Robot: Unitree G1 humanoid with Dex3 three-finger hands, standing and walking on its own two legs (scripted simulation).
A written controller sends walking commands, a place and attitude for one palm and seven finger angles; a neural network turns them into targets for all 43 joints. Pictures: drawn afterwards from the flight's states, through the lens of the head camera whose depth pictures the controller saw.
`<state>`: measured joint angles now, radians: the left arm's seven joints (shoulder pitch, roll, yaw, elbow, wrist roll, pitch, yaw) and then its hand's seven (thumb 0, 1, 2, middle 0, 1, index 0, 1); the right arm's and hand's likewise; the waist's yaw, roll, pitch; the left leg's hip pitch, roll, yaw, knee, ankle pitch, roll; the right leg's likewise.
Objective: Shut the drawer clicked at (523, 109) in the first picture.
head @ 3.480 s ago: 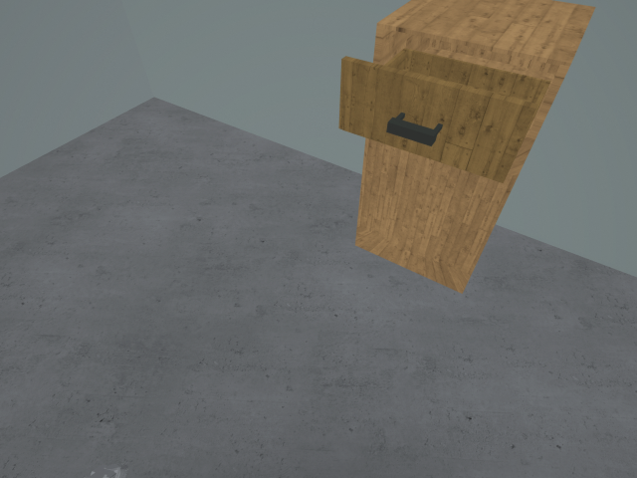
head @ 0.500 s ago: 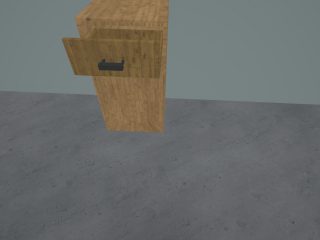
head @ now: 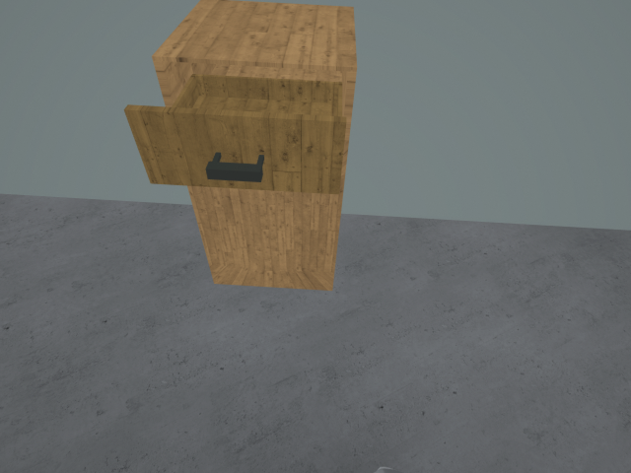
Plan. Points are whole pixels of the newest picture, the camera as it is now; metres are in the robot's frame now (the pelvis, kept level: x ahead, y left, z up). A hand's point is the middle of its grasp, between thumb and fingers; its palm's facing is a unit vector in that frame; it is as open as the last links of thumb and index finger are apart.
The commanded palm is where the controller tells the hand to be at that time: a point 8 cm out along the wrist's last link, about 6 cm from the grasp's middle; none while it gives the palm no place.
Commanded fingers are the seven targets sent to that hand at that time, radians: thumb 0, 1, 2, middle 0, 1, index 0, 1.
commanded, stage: take the last steps up to it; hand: left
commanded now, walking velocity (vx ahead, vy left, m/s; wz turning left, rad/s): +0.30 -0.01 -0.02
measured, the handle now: (237, 165) +0.67 +0.19 +0.01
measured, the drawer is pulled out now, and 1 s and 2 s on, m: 0.23 0.23 0.23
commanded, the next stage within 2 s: come to a stop and stand still in 0.54 s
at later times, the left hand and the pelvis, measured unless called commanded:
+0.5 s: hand out of the picture +0.15 +0.14 -0.18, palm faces +0.11 -0.98 -0.17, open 7.3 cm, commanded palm none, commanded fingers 0.00 0.90 0.90 -0.20 -0.30 -0.20 -0.30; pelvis +0.18 -0.02 +0.00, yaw +2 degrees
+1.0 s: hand (220, 365) +0.33 +0.18 -0.18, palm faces +0.04 -0.97 -0.24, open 7.3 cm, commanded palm none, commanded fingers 0.00 0.90 0.90 -0.20 -0.30 -0.20 -0.30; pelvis +0.28 -0.01 -0.01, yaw +0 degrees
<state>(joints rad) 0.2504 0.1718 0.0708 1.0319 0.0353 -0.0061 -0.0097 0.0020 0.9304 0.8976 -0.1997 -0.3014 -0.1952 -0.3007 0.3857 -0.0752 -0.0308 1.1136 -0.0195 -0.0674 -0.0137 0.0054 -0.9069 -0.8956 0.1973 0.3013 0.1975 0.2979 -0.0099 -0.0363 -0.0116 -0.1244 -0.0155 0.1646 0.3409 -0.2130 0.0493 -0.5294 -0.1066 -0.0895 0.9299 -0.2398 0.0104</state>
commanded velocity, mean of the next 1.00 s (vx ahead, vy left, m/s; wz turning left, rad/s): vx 0.07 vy -0.01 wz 0.00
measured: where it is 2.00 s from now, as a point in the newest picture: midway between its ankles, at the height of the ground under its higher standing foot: outside the picture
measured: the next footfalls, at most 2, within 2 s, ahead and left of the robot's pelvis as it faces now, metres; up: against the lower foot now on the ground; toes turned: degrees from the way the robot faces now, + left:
right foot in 0.18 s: +0.19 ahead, -0.14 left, +0.00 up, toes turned -8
left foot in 0.60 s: +0.35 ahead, +0.11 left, +0.00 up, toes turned +10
